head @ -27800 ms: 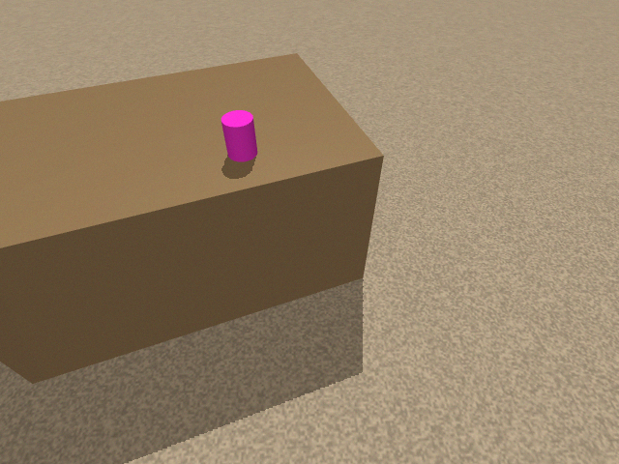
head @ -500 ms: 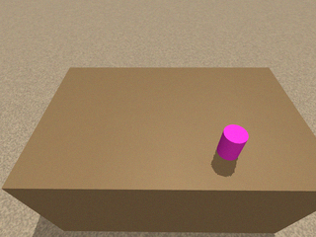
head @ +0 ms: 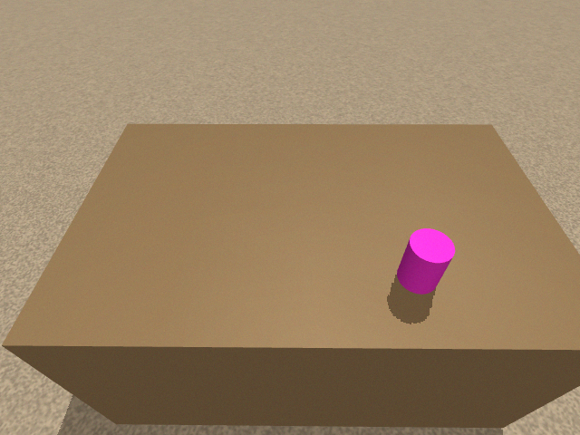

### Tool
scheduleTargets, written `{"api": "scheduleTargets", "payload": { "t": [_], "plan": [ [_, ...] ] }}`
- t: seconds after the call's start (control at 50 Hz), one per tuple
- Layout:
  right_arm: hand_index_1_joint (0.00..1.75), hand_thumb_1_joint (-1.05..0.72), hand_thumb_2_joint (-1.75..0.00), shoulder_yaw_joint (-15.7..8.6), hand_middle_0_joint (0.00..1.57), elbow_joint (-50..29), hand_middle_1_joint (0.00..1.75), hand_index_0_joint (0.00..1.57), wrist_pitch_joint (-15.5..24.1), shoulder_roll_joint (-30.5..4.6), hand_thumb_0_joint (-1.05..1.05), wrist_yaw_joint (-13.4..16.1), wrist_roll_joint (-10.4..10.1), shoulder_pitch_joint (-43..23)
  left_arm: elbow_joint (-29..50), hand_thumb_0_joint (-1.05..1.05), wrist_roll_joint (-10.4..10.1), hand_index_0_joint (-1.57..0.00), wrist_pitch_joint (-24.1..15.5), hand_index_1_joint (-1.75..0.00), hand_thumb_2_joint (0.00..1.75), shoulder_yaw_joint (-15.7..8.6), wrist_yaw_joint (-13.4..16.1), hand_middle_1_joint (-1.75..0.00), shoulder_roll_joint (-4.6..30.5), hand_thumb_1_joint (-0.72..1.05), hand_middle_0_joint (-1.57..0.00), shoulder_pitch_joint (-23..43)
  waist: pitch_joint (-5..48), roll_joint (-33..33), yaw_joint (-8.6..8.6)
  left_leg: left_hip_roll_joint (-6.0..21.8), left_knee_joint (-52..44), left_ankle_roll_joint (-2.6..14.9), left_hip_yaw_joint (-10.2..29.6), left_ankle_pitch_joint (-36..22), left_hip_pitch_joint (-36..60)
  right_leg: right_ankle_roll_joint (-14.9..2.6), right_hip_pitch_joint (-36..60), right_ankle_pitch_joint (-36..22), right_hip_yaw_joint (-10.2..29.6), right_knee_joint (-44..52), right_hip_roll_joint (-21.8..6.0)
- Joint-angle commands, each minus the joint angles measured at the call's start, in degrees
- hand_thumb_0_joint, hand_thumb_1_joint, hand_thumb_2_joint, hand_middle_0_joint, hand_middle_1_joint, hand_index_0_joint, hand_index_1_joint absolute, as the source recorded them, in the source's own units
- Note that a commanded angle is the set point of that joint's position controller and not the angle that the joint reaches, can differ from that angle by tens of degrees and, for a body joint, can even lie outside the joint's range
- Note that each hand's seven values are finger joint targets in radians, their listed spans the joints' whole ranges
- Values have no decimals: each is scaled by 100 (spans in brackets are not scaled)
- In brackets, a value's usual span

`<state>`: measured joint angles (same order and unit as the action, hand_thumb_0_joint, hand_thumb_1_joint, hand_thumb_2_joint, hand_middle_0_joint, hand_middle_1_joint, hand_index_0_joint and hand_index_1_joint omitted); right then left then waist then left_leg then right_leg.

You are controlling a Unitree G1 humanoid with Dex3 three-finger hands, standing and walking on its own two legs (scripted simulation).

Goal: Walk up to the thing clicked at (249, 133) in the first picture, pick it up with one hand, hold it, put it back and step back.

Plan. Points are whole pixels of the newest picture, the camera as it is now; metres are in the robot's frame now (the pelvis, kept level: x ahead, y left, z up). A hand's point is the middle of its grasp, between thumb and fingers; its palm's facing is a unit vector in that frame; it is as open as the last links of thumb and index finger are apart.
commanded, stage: stand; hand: right
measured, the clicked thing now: (424, 261) +0.48 -0.26 -0.13
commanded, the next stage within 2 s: step back in 0.36 s
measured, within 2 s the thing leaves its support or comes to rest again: neither
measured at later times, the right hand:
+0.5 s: hand out of the picture +0.06 -0.26 -0.16, palm faces -0.03 +0.93 -0.35, open 7.4 cm
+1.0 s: hand out of the picture -0.07 -0.22 -0.15, palm faces +0.01 +0.90 -0.44, open 7.4 cm
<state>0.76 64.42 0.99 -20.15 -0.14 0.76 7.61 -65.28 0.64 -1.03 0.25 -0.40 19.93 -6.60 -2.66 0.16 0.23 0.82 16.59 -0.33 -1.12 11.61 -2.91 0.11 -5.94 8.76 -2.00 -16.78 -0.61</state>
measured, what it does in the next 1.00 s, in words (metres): walks backwards: left foot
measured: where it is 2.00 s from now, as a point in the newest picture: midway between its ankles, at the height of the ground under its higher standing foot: outside the picture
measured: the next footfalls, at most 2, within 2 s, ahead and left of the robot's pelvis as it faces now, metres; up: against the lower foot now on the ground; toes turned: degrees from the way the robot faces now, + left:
left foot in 0.72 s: -0.05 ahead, +0.15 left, +0.00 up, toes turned -1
right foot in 1.16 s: -0.16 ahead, -0.09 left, +0.00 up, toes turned -3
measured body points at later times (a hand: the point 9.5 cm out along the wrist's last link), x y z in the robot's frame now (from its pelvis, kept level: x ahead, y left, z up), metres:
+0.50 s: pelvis -0.02 +0.00 -0.01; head +0.02 +0.00 +0.44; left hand +0.07 +0.31 -0.14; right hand +0.06 -0.31 -0.14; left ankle -0.03 +0.12 -0.75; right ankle +0.01 -0.12 -0.75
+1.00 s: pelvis -0.12 +0.05 -0.02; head -0.05 +0.08 +0.42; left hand +0.00 +0.36 -0.16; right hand -0.07 -0.26 -0.12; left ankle -0.09 +0.15 -0.75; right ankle -0.17 -0.09 -0.67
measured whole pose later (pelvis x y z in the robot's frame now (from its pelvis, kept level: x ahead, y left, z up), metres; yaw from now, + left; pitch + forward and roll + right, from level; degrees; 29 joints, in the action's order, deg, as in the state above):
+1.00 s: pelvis -0.12 +0.05 -0.02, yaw -3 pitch -2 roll -2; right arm -2.4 50.8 -1.0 -20.0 0.9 1.4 9.7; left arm -49.2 1.2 3.9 -3.8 0.4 23.3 -6.4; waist -12.0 -2.4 -0.3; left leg 1.6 33.2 2.1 -1.7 15.5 -16.1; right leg 1.3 -23.6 29.5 8.4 -64.2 6.9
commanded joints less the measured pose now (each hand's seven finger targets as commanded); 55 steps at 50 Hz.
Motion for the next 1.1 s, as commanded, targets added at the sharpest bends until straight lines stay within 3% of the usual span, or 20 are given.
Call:
{"api": "scheduleTargets", "payload": {
  "t": [0.0,0.32,0.34,0.4,0.44,0.48,0.5,0.52,0.54,0.58,0.64,0.68,0.7,0.72,0.74,0.76,0.8,0.96,1.02,1.08],
  "plan": [
    [30,-90,-90,-252,20,-297,30,20,97,-1187,0,87,-12,-147,308,0,-18,-20,-98,-30,90,-226,107,-30,1236,90,-20,216,385,-33,-22,709,-260,157,541,-963,-216,-138,241,-1042,640,173,-791],
    [30,-90,-90,-261,20,-286,30,20,99,-1211,0,77,-20,-146,316,0,-24,-20,-99,-30,90,-217,98,-30,1224,90,-20,184,320,8,-11,697,-294,155,580,-835,-258,-135,215,-926,627,186,-787],
    [30,-90,-90,-431,20,-393,30,20,-13,-1488,0,63,-44,-318,580,0,-111,-20,-30,-30,90,-473,112,-30,1601,90,-20,294,-230,-146,26,635,273,267,639,-1741,-594,-166,-222,-1920,634,-357,-661],
    [30,-90,-90,-487,20,-617,30,20,-108,-1426,0,54,-135,-159,803,0,-141,-20,37,-30,90,-501,147,-30,1484,90,-20,119,505,-57,-8,653,779,414,529,-2280,-396,-349,-91,-2122,555,-817,-625],
    [30,-90,-90,-561,20,-793,30,20,-165,-1457,0,49,-127,-254,979,0,-114,-20,92,-30,90,-517,135,-30,1484,90,-20,172,693,-24,-19,516,1158,468,479,-1816,-495,-517,-197,-1918,691,-921,-717],
    [30,-90,-90,-575,20,-900,30,20,-230,-1382,0,51,-131,-230,1116,0,-77,-20,126,-30,90,-567,141,-30,1663,90,-20,138,764,-376,34,186,1944,409,293,-1150,-679,-912,-412,-1964,1206,-752,-1190],
    [30,-90,-90,-577,20,-962,30,20,-275,-1309,0,39,-128,-192,1210,0,-55,-20,136,-30,90,-608,147,-30,1795,90,-20,149,688,-710,67,-132,2564,300,150,-228,-821,-1204,-582,-1967,1610,-432,-1588],
    [30,-90,-90,-607,20,-1030,30,20,-332,-1267,0,17,-102,-78,1352,0,19,-20,143,-30,90,-634,166,-30,1923,90,-20,267,636,-1181,74,-408,3402,280,152,1535,-1175,-1597,-612,-2095,2104,-259,-2066],
    [30,-90,-90,-622,20,-1059,30,20,-393,-1263,0,-9,-51,148,1481,0,95,-20,135,-30,90,-673,175,-30,1990,90,-20,397,592,-1193,1,-233,4086,302,497,2145,-1203,-1785,-979,-2033,2202,-291,-2330],
    [30,-90,-90,-674,20,-1079,30,20,-379,-1282,0,-39,-144,418,1685,0,121,-20,147,-30,90,-629,186,-30,1785,90,-20,824,651,-936,-217,-139,4152,406,819,2091,-1108,-1549,-1183,-2040,1491,-762,-1890],
    [30,-90,-90,-702,20,-1133,30,20,-322,-1264,0,-33,-57,651,1830,0,157,-20,234,-30,90,-584,174,-30,1694,90,-20,736,692,-923,-175,-182,2597,237,255,1384,-1195,-1100,-788,-1722,1150,-1266,-1424],
    [30,-90,-90,-756,20,-1107,30,20,-258,-1267,0,0,70,820,1915,0,53,-20,358,-30,90,-545,140,-30,1642,90,-20,645,527,-591,-288,-125,909,203,174,54,-824,-726,-1042,-907,992,-1949,-1036],
    [30,-90,-90,-851,20,-1256,30,20,-209,-1697,0,26,205,555,1983,0,-22,-20,402,-30,90,-484,131,-30,1304,90,-20,366,449,505,-95,858,316,450,1702,-1043,-667,-360,-1633,218,712,-2846,-236],
    [30,-90,-90,-921,20,-1437,30,20,-171,-2191,0,21,224,163,1975,0,-11,-20,432,-30,90,-462,183,-30,1176,90,-20,267,264,1233,32,1730,211,904,2602,-2363,-746,-96,-2293,2620,587,-3799,712],
    [30,-90,-90,-966,20,-1499,30,20,-156,-2465,0,16,121,279,1983,0,63,-20,445,-30,90,-565,254,-30,1385,90,-20,578,397,1439,-366,2335,118,1618,3263,-2551,-1270,-49,-2025,3159,1264,-4767,769],
    [30,-90,-90,-939,20,-1517,30,20,-135,-2236,0,62,102,160,1940,0,72,-20,447,-30,90,-611,282,-30,1484,90,-20,728,263,927,-332,2134,261,1609,2876,-2482,-1322,-87,-2077,2863,1565,-5211,710],
    [30,-90,-90,-800,20,-1624,30,20,-116,-1804,0,153,138,-461,1731,0,-63,-20,449,-30,90,-591,258,-30,1364,90,-20,87,152,654,185,1265,752,1130,1532,-2670,-812,-112,-2563,2015,1648,-5606,831],
    [30,-90,-90,-809,20,-1752,30,20,-94,-1674,0,265,48,516,2216,0,55,-20,359,-30,90,-699,149,-30,1246,90,-20,183,479,710,-290,1557,1181,1480,1517,-3361,569,171,-2433,2180,1105,-4233,541],
    [30,-90,-90,-828,20,-1911,30,20,-110,-1766,0,242,63,389,2182,0,61,-20,344,-30,90,-703,111,-30,1174,90,-20,-134,694,875,-206,1596,1216,1467,1461,-2841,307,105,-1885,2082,794,-3338,351],
    [30,-90,-90,-797,20,-2057,30,20,-183,-1771,0,182,45,74,1976,0,84,-20,307,-30,90,-765,65,-30,1139,90,-20,-587,842,964,2,1442,1411,1227,1282,-2022,-381,-24,-925,1431,394,-1936,237]
  ]
}}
